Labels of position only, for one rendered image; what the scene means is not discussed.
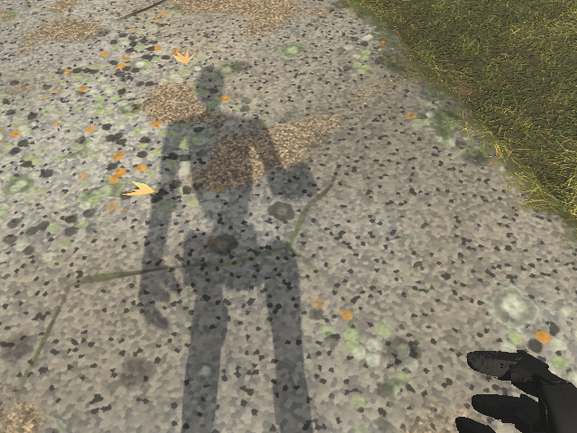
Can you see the right robot hand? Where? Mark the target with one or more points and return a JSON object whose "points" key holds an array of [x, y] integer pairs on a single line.
{"points": [[555, 411]]}

